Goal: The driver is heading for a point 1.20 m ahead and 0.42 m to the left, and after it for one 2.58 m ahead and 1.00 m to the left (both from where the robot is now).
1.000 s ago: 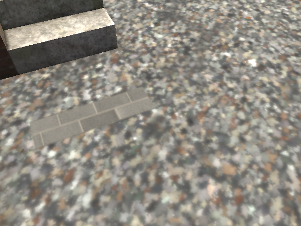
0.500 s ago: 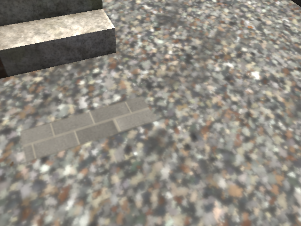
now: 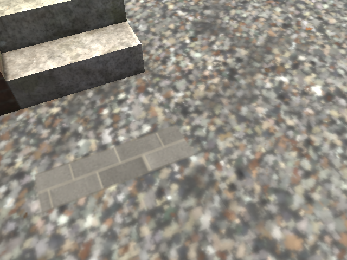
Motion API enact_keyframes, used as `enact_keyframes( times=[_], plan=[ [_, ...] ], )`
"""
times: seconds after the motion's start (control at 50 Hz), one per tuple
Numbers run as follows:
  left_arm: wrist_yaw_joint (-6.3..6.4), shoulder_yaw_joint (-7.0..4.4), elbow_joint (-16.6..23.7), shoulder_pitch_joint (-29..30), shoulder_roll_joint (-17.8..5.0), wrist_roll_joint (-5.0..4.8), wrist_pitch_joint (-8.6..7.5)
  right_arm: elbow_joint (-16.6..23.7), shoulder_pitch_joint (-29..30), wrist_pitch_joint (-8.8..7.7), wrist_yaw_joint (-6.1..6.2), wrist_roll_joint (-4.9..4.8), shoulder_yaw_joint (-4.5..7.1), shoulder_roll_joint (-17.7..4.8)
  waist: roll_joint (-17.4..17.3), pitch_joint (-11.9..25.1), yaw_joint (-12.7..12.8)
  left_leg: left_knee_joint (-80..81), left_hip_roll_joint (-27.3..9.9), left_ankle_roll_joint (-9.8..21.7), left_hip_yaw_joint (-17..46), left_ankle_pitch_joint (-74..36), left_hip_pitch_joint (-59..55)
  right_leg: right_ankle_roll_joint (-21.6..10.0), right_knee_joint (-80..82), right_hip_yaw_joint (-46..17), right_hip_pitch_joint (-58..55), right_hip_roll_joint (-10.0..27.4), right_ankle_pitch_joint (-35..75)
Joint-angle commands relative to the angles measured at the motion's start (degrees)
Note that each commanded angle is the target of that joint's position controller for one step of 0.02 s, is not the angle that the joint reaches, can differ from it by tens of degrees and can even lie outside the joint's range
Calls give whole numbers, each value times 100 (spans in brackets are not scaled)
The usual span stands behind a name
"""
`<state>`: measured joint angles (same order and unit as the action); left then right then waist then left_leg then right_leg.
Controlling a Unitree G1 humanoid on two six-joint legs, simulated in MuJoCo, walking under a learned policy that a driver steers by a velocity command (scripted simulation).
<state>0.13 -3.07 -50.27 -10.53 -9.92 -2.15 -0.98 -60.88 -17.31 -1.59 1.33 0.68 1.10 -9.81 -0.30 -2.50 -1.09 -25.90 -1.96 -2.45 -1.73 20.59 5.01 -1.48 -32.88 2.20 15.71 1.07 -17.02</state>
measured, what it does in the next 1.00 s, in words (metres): walks ahead: left foot, then right foot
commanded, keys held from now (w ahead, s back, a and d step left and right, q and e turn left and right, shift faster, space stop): w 0.78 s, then w+q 0.22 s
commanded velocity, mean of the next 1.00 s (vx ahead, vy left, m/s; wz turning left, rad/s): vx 0.41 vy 0.00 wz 0.05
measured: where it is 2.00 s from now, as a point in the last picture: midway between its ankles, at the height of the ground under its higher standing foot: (145, 159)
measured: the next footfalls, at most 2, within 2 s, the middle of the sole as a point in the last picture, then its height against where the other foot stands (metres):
left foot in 0.36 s outside the picture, level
right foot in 0.92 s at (206, 244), level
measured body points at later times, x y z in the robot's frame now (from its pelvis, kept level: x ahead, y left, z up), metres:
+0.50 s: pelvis +0.13 +0.07 +0.00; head +0.12 +0.10 +0.45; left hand +0.24 +0.32 -0.14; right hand +0.09 -0.17 -0.14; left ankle +0.12 +0.15 -0.73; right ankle +0.09 -0.09 -0.64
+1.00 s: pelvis +0.39 +0.01 -0.01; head +0.43 +0.01 +0.43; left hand +0.59 +0.25 -0.11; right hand +0.34 -0.24 -0.15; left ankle +0.17 +0.15 -0.65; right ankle +0.50 -0.08 -0.73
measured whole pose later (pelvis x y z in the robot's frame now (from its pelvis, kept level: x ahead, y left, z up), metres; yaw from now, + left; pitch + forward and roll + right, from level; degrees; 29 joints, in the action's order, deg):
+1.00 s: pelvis +0.39 +0.01 -0.01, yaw +4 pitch +1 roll +0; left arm -1.9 -2.2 -45.5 -1.6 -12.6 0.1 -5.4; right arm -59.3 -26.3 -4.5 0.4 -1.8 1.0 -12.0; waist -0.2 -3.3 -3.7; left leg -58.7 -0.2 1.8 5.7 28.8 7.6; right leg -3.1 -34.0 5.2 26.7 0.2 -8.8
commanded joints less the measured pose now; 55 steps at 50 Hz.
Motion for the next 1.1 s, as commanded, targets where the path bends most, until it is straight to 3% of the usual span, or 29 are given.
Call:
enact_keyframes(
  times=[0.02, 0.06, 0.1, 0.14, 0.18, 0.22, 0.26, 0.32, 0.34, 0.36, 0.38, 0.4, 0.42, 0.46, 0.52, 0.6, 0.66, 0.8, 0.84, 0.88, 0.9, 0.92, 0.94, 0.96, 0.98, 1.0, 1.02, 1.04, 1.1],
  plan=[
    [-7, -233, 12, -534, -895, -128, -7, -31, -630, 17, 37, -72, 17, -229, 623, 571, 158, -614, 318, 95, -450, 72, 963, -773, 760, -1059, -1276, 641, 688],
    [56, -308, -210, -1304, -1187, -206, -52, 252, -1, -161, 62, -129, 43, -292, 1074, -104, 513, -1563, 320, 221, -319, 864, 2320, -1369, 1893, -2737, -1473, 1490, -1157],
    [69, -344, -267, -1508, -1298, -11, -318, 559, 611, -360, 25, -262, 96, -439, 1252, -406, 632, -3504, -40, 461, 426, 1707, 3588, -1806, 2418, -3740, -1776, 2253, -524],
    [53, -285, -81, -835, -1047, -20, -492, 562, 513, -430, -23, -270, 175, -553, 693, -165, 242, -3598, -487, 717, 728, 949, 3590, -1466, 2452, -2911, -1595, 2035, -114],
    [33, -274, 2, -462, -949, -110, -467, 472, 349, -392, -54, -188, 180, -408, 404, -122, 51, -2648, -510, 651, 482, 314, 2986, -1140, 2693, -1891, -1141, 1518, 77],
    [42, -352, 1, -438, -1161, -122, -396, 387, 268, -370, -115, -106, 144, -224, 389, -51, -54, -1792, -282, 498, 153, -227, 2055, -1040, 2665, -1103, -561, 1080, 311],
    [36, -398, -11, -517, -1296, -158, -367, 292, 145, -351, -139, -109, 159, -274, 516, 12, -149, -1221, -52, 346, -154, -780, 1284, -1075, 2521, -833, -126, 955, -60],
    [11, -296, 14, -420, -1002, -149, -355, -92, -730, -317, -109, -147, 263, -417, 548, 8, -603, -1093, 237, 293, -561, -819, -166, -909, 1761, -669, 941, 786, -923],
    [-17, -212, 58, -310, -794, -65, -357, -263, -1241, -306, -116, -174, 310, -484, 378, 58, -839, -976, 259, 372, -477, -519, -611, -779, 966, -546, 1228, 625, -761],
    [-52, -79, 206, -79, -435, 34, -365, -366, -1858, -367, -130, -133, 417, -870, -802, 108, -1117, -301, -488, 635, 730, -161, -848, -441, -1284, 7, 1624, 215, -231],
    [-18, -1, 466, -437, -80, 86, -424, -145, -1743, -483, -234, -69, 422, -1490, -2246, 211, -591, 683, -1673, 1337, 3347, -528, -810, -265, -3372, -118, 2492, -286, -1695],
    [2, -68, 411, -830, -396, -122, -445, -79, -1322, -577, -355, 69, 428, -1471, -1805, 366, -277, 1402, -2266, 1939, 4802, 1491, -389, -462, -4315, -973, 2965, -92, -1400],
    [10, -136, 525, -526, -825, -244, -451, 139, -716, -620, -412, 21, 331, -1154, -1063, -165, -168, 1553, -2154, 1828, 4455, 2492, 102, -610, -4553, -968, 3346, 250, -841],
    [64, -204, 488, -450, -941, -115, -414, 277, -122, -560, -433, -16, 147, -765, -583, -367, 60, 1662, -1603, 1440, 3212, 1737, 677, -576, -4221, -766, 3120, 606, 169],
    [113, -229, 477, -287, -889, -85, -323, 190, -392, -524, -292, -14, 84, -639, -645, -382, 19, 1926, -1063, 1231, 1976, 102, 704, -267, -3260, -574, 2599, 778, 1008],
    [85, -193, 665, 425, -698, -78, -268, 98, -1002, -503, -119, 2, 100, -773, -238, -310, -218, 1894, -1031, 1105, 1324, -1834, -272, -61, -2049, -487, 3016, 758, 1760],
    [23, -129, 817, 1044, -546, -149, -234, 103, -1158, -479, -44, 27, 86, -741, -262, -314, -373, 1907, -941, 948, 990, -1984, -543, 29, -1115, -370, 2965, 645, 2241],
    [-192, 37, 1187, 2114, -505, -75, -366, 89, -1610, -380, -133, -101, 72, -706, -505, -781, -637, 1682, -1196, 1162, 760, -2956, -1247, -140, -242, 13, 2983, 401, 1907],
    [-252, 72, 1248, 2058, -537, 15, -450, 75, -1601, -318, -131, -130, 139, -937, -550, -749, -526, 1449, -1319, 1239, 761, -3435, -1395, -282, -91, 51, 2747, 296, 1658],
    [-288, -15, 1142, 1563, -774, 37, -505, 156, -1325, -295, -101, -184, 174, -1109, -756, -327, -123, 988, -1282, 1173, 734, -4730, -1227, -350, 97, 194, 1519, -15, 1497],
    [-245, -152, 931, 794, -1034, 55, -502, 224, -1121, -295, -101, -191, 177, -1127, -815, 135, 379, 264, -1171, 1055, 684, -5378, -1049, -400, 278, 112, 443, -193, 1424],
    [-140, -330, 574, -470, -1418, 61, -480, 345, -773, -300, -89, -102, 172, -1217, -812, 868, 1090, -994, -901, 856, 557, -5320, -243, -568, 109, -49, -1295, -44, 1705],
    [-14, -449, 357, -1458, -1984, 174, -415, 573, -871, -349, -85, 19, 78, -913, 129, 1971, 1220, -2824, -376, 673, 367, -2856, 1134, -776, -21, -1522, -3203, 1294, 1392],
    [-146, -401, 276, -1461, -2070, 386, -420, 514, -2031, -435, -118, -216, -139, 88, 2082, 3202, 546, -4682, 548, 453, 904, 1201, 2660, -1627, 1356, -4452, -4494, 2533, 12],
    [-189, -231, 279, -1088, -1356, 334, -431, 530, -1484, -482, -94, -377, 43, -631, 1255, 2306, 643, -5328, 255, 487, 1317, 1068, 3146, -1267, 1933, -4388, -3673, 2273, -480],
    [-200, -128, 266, -604, -983, 216, -464, 728, -879, -462, -40, -436, 134, -851, 692, 1198, 555, -5371, -24, 550, 1031, 530, 3492, -973, 1913, -3183, -2709, 2089, -220],
    [-221, -58, 295, -135, -849, 178, -535, 774, -616, -449, 24, -362, 174, -897, 49, 800, 308, -5087, -288, 563, 968, -83, 3144, -837, 2008, -2399, -1746, 1910, 500],
    [-242, -37, 215, 46, -704, 201, -587, 770, -565, -398, 44, -287, 235, -789, 94, 545, 153, -4763, -458, 560, 972, -466, 2862, -718, 2145, -1671, -1183, 1625, 1052],
    [-170, -37, -78, -49, -589, 288, -665, 747, -838, -156, -35, -343, 345, -581, 522, 331, -81, -4479, -611, 637, 941, -792, 2475, -578, 2369, -598, -705, 1273, 1802]
  ],
)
